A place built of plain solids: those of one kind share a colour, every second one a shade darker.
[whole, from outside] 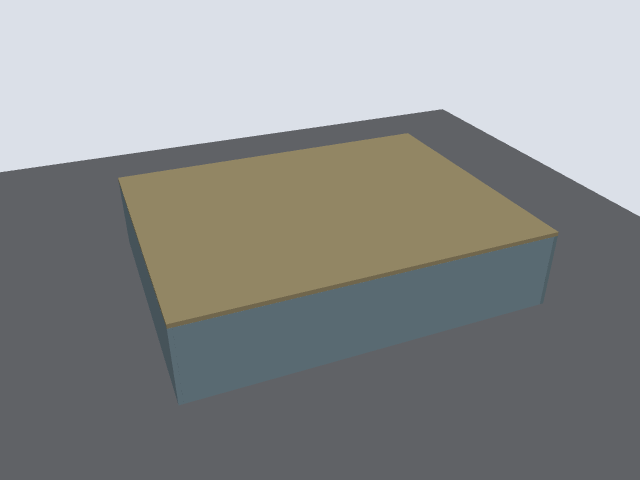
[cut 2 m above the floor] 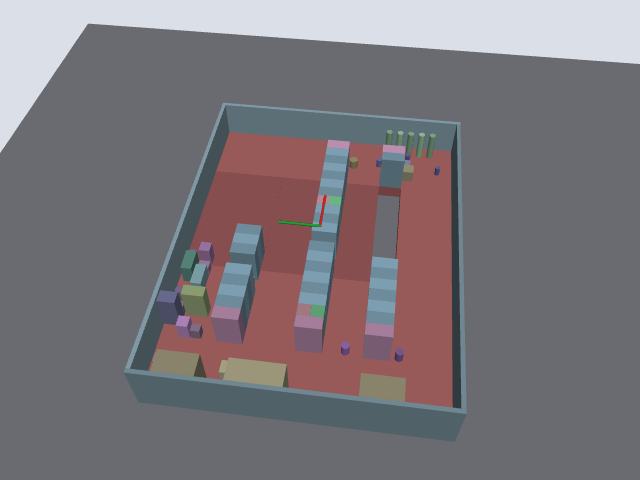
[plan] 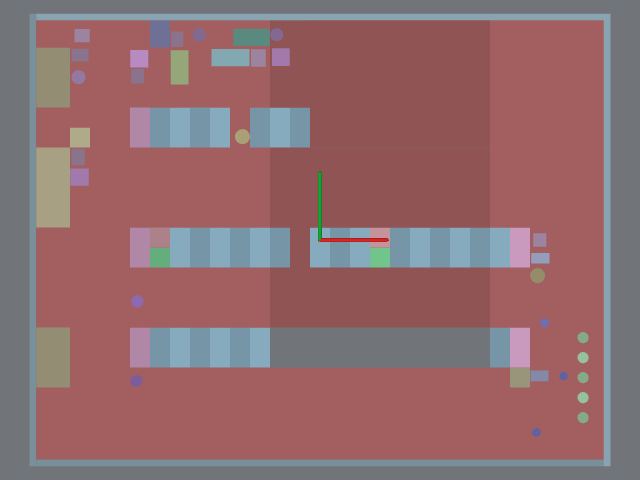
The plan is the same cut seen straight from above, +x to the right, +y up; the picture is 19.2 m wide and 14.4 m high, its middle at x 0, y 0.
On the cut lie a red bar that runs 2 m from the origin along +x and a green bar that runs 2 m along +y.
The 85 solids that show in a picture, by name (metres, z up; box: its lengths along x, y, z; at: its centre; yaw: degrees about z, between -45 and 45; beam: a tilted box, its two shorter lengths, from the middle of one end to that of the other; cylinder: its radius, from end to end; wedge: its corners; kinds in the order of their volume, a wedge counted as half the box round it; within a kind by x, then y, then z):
{
 "floor_1": {"box": [7.02, 13.18, 0.74], "at": [-5.01, 0.0, 0.32]},
 "floor_2": {"box": [8.22, 9.22, 0.74], "at": [-4.41, 1.98, 0.32]},
 "floor_3": {"box": [17.03, 2.76, 0.74], "at": [0.0, -5.21, 0.32]},
 "floor_4": {"box": [17.03, 5.4, 0.74], "at": [0.0, 0.07, 0.32]},
 "floor_5": {"box": [5.4, 3.82, 0.74], "at": [2.4, 4.68, 0.32]},
 "floor_6": {"box": [3.41, 13.18, 0.74], "at": [6.81, 0.0, 0.32]},
 "roof_1": {"box": [17.43, 13.58, 0.2], "at": [0.0, 0.0, 3.8]},
 "wall_1": {"box": [0.2, 13.58, 3.75], "at": [-8.62, 0.0, 1.83]},
 "wall_2": {"box": [17.03, 0.2, 3.75], "at": [0.0, -6.69, 1.83]},
 "wall_3": {"box": [17.03, 0.2, 3.75], "at": [0.0, 6.69, 1.83]},
 "wall_4": {"box": [0.2, 13.58, 3.75], "at": [8.61, 0.0, 1.83]},
 "rack_1": {"box": [0.6, 1.2, 2.0], "at": [-4.8, -3.23, 1.69]},
 "rack_2": {"box": [0.6, 1.2, 2.0], "at": [-4.8, 3.37, 1.69]},
 "rack_3": {"box": [0.6, 1.2, 2.0], "at": [-4.2, -3.23, 1.69]},
 "rack_4": {"box": [0.6, 1.2, 2.0], "at": [-4.2, -0.23, 1.69]},
 "rack_5": {"box": [0.6, 1.2, 2.0], "at": [-4.2, 3.37, 1.69]},
 "rack_6": {"box": [0.6, 1.2, 2.0], "at": [-3.6, -3.23, 1.69]},
 "rack_7": {"box": [0.6, 1.2, 2.0], "at": [-3.6, -0.23, 1.69]},
 "rack_8": {"box": [0.6, 1.2, 2.0], "at": [-3.6, 3.37, 1.69]},
 "rack_9": {"box": [0.6, 1.2, 2.0], "at": [-3.0, -3.23, 1.69]},
 "rack_10": {"box": [0.6, 1.2, 2.0], "at": [-3.0, -0.23, 1.69]},
 "rack_11": {"box": [0.6, 1.2, 2.0], "at": [-3.0, 3.37, 1.69]},
 "rack_12": {"box": [0.6, 1.2, 2.0], "at": [-2.4, -3.23, 1.69]},
 "rack_13": {"box": [0.6, 1.2, 2.0], "at": [-2.4, -0.23, 1.69]},
 "rack_14": {"box": [0.6, 1.2, 2.0], "at": [-1.8, -3.23, 1.69]},
 "rack_15": {"box": [0.6, 1.2, 2.0], "at": [-1.8, -0.23, 1.69]},
 "rack_16": {"box": [0.6, 1.2, 2.0], "at": [-1.8, 3.37, 1.69]},
 "rack_17": {"box": [0.6, 1.2, 2.0], "at": [-1.2, -0.23, 1.69]},
 "rack_18": {"box": [0.6, 1.2, 2.0], "at": [-1.2, 3.37, 1.69]},
 "rack_19": {"box": [0.6, 1.2, 2.0], "at": [-0.6, 3.37, 1.69]},
 "rack_20": {"box": [0.6, 1.2, 2.0], "at": [0.0, -0.23, 1.69]},
 "rack_21": {"box": [0.6, 1.2, 2.0], "at": [0.6, -0.23, 1.69]},
 "rack_22": {"box": [0.6, 1.2, 2.0], "at": [1.2, -0.23, 1.69]},
 "rack_23": {"box": [0.6, 1.2, 2.0], "at": [2.4, -0.23, 1.69]},
 "rack_24": {"box": [0.6, 1.2, 2.0], "at": [3.0, -0.23, 1.69]},
 "rack_25": {"box": [0.6, 1.2, 2.0], "at": [3.6, -0.23, 1.69]},
 "rack_26": {"box": [0.6, 1.2, 2.0], "at": [4.2, -0.23, 1.69]},
 "rack_27": {"box": [0.6, 1.2, 2.0], "at": [4.8, -0.23, 1.69]},
 "rack_28": {"box": [0.6, 1.2, 2.0], "at": [5.4, -3.23, 1.69]},
 "rack_29": {"box": [0.6, 1.2, 2.0], "at": [5.4, -0.23, 1.69]},
 "cooler_1": {"box": [1.02, 1.8, 2.01], "at": [-8.01, -3.53, 1.7]},
 "cooler_2": {"box": [1.02, 2.4, 2.03], "at": [-8.01, 1.57, 1.7]},
 "cooler_3": {"box": [1.02, 1.8, 2.02], "at": [-8.01, 4.87, 1.7]},
 "endcab_1": {"box": [0.6, 1.2, 2.0], "at": [-5.4, -3.23, 1.69]},
 "endcab_2": {"box": [0.6, 1.2, 2.0], "at": [-5.4, -0.23, 1.69]},
 "endcab_3": {"box": [0.6, 1.2, 2.0], "at": [-5.4, 3.37, 1.69]},
 "endcab_4": {"box": [0.6, 1.2, 2.0], "at": [6.0, -3.23, 1.69]},
 "endcab_5": {"box": [0.6, 1.2, 2.0], "at": [6.0, -0.23, 1.69]},
 "column_1": {"box": [0.6, 0.6, 3.01], "at": [-4.8, -0.53, 2.2]},
 "column_2": {"box": [0.6, 0.6, 3.01], "at": [1.8, -0.53, 2.2]},
 "blank_1": {"box": [0.6, 0.6, 2.0], "at": [-4.8, 0.07, 1.69]},
 "blank_2": {"box": [0.6, 0.6, 2.0], "at": [1.8, 0.07, 1.69]},
 "lift_1": {"box": [0.54, 1.03, 1.66], "at": [-4.21, 5.18, 1.52]},
 "power_1": {"box": [0.6, 0.82, 1.83], "at": [-4.8, 6.18, 1.61]},
 "cart_1": {"box": [0.55, 0.52, 0.96], "at": [-7.21, 1.89, 1.17]},
 "cart_2": {"box": [0.55, 0.53, 0.96], "at": [-5.42, 5.44, 1.17]},
 "cart_3": {"box": [0.54, 0.53, 1.05], "at": [-1.18, 5.49, 1.22]},
 "carton_1": {"box": [0.4, 0.5, 0.51], "at": [-7.25, 2.49, 0.94]},
 "carton_2": {"box": [0.51, 0.39, 0.58], "at": [-7.2, 5.55, 0.98]},
 "carton_3": {"box": [0.46, 0.4, 0.58], "at": [-7.14, 6.13, 0.98]},
 "carton_4": {"box": [0.39, 0.43, 0.61], "at": [-5.47, 4.91, 0.99]},
 "carton_5": {"box": [0.36, 0.47, 0.57], "at": [-4.28, 6.03, 0.97]},
 "carton_6": {"box": [0.44, 0.54, 0.51], "at": [-1.85, 5.46, 0.94]},
 "carton_7": {"box": [0.39, 0.41, 0.6], "at": [6.59, 0.0, 0.99]},
 "gasbottle_1": {"cylinder": 0.17, "from": [7.89, -5.33, 0.69], "to": [7.89, -5.33, 2.26]},
 "gasbottle_2": {"cylinder": 0.17, "from": [7.89, -4.73, 0.69], "to": [7.89, -4.73, 2.26]},
 "gasbottle_3": {"cylinder": 0.17, "from": [7.89, -4.13, 0.69], "to": [7.89, -4.13, 2.26]},
 "gasbottle_4": {"cylinder": 0.17, "from": [7.89, -3.53, 0.69], "to": [7.89, -3.53, 2.26]},
 "gasbottle_5": {"cylinder": 0.17, "from": [7.89, -2.93, 0.69], "to": [7.89, -2.93, 2.26]},
 "load_1": {"box": [1.1, 0.52, 1.05], "at": [-2.05, 6.08, 1.22]},
 "bench_1": {"box": [1.14, 0.52, 0.86], "at": [-2.69, 5.47, 1.12]},
 "panelstack_1": {"box": [0.6, 0.6, 0.6], "at": [-7.2, 3.07, 0.99]},
 "panelstack_2": {"box": [0.6, 0.6, 0.68], "at": [6.0, -4.13, 1.03]},
 "bin_1": {"cylinder": 0.21, "from": [-7.25, 4.88, 0.69], "to": [-7.25, 4.88, 1.43]},
 "bin_2": {"cylinder": 0.2, "from": [-3.62, 6.15, 0.69], "to": [-3.62, 6.15, 1.45]},
 "bin_3": {"cylinder": 0.2, "from": [-1.3, 6.16, 0.69], "to": [-1.3, 6.16, 1.34]},
 "case_1": {"box": [0.55, 0.33, 0.52], "at": [6.58, -4.08, 0.95]},
 "case_2": {"box": [0.56, 0.31, 0.53], "at": [6.61, -0.55, 0.96]},
 "reel_1": {"cylinder": 0.23, "from": [-2.33, 3.1, 0.69], "to": [-2.33, 3.1, 1.17]},
 "reel_2": {"cylinder": 0.22, "from": [6.53, -1.07, 0.69], "to": [6.53, -1.07, 1.18]},
 "vacuum_1": {"cylinder": 0.18, "from": [-5.51, -4.23, 0.69], "to": [-5.51, -4.23, 1.27]},
 "vacuum_2": {"cylinder": 0.18, "from": [-5.48, -1.84, 0.69], "to": [-5.48, -1.84, 1.26]},
 "cone_1": {"cylinder": 0.13, "from": [6.49, -5.77, 0.69], "to": [6.49, -5.77, 1.17]},
 "cone_2": {"cylinder": 0.13, "from": [6.74, -2.49, 0.69], "to": [6.74, -2.49, 1.17]},
 "cone_3": {"cylinder": 0.13, "from": [7.31, -4.08, 0.69], "to": [7.31, -4.08, 1.19]}
}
